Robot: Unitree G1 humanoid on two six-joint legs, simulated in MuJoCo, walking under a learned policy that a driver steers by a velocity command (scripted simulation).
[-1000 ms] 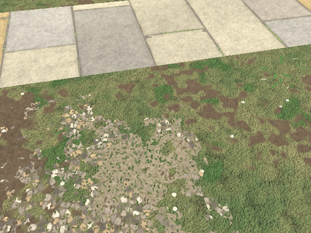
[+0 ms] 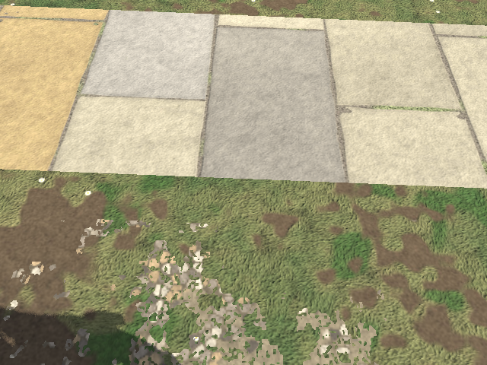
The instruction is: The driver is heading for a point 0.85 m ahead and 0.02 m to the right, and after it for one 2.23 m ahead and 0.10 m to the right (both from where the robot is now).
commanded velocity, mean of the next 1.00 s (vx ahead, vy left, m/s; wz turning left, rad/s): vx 0.50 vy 0.00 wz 0.12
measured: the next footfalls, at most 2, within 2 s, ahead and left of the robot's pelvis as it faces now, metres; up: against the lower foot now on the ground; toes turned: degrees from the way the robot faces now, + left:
right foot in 0.28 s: +0.34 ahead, -0.14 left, +0.00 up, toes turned +6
left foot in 0.80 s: +0.59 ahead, +0.13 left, +0.00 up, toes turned +7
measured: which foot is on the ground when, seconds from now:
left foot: down 0.00-0.28, up 0.30-0.78, down 0.80-1.00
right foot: up 0.00-0.26, down 0.28-0.80, up 0.82-1.00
